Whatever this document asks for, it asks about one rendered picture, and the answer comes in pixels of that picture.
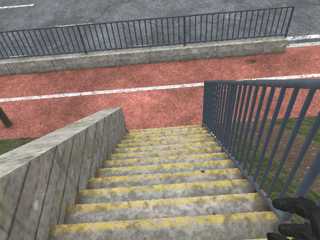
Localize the right robot hand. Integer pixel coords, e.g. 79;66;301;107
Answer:
266;196;320;240

